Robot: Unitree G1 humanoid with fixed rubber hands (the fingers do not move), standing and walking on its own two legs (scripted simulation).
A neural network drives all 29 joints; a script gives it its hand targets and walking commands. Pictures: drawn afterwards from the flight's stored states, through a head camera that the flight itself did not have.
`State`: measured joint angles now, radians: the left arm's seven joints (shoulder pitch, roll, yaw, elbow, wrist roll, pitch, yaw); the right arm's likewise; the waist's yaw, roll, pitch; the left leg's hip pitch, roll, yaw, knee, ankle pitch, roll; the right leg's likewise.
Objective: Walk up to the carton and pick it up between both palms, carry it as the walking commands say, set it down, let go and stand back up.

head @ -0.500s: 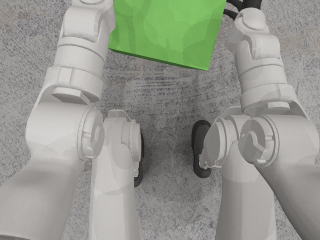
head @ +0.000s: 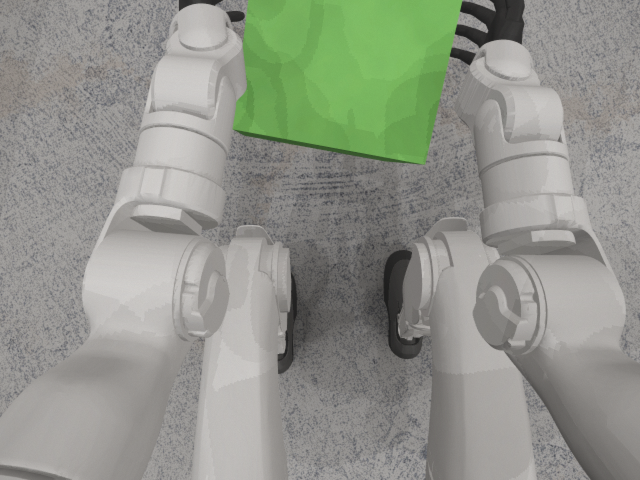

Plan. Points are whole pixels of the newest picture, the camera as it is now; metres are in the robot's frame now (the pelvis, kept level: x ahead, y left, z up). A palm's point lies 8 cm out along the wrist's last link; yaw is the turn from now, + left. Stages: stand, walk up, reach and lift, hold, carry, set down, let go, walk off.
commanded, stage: reach and lift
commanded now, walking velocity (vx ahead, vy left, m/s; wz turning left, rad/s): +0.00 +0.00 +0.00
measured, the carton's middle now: (340, 49) +0.56 +0.00 -0.17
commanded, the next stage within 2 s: none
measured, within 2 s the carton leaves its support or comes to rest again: neither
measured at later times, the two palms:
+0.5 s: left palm out of the picture +0.53 +0.13 +0.07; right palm out of the picture +0.51 -0.15 +0.04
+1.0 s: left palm out of the picture +0.53 +0.14 +0.16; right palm out of the picture +0.50 -0.14 +0.12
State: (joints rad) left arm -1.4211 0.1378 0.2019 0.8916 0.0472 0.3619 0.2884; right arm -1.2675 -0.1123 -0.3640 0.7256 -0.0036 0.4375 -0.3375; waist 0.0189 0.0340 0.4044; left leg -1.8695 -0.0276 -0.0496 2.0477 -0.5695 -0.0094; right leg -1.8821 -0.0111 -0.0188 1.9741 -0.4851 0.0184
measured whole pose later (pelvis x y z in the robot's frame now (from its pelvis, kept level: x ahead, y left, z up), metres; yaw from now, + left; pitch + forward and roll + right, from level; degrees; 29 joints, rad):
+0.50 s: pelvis +0.03 +0.01 +0.06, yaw -1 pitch +32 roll -4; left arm -1.16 0.01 0.27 0.91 0.13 0.40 0.30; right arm -1.05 -0.04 -0.49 0.84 -0.15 0.42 -0.22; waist 0.02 0.05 -0.10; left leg -1.82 -0.03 -0.05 1.85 -0.58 0.01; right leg -1.82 -0.01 -0.02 1.77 -0.50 0.02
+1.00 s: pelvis +0.07 +0.00 +0.14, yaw +0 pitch +36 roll -3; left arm -0.91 -0.06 0.34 0.76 0.20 0.38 0.18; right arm -0.77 0.10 -0.45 0.66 -0.21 0.40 -0.23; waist 0.02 0.06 -0.31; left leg -1.61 -0.05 -0.10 1.55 -0.56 -0.02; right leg -1.61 0.02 -0.02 1.48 -0.49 0.02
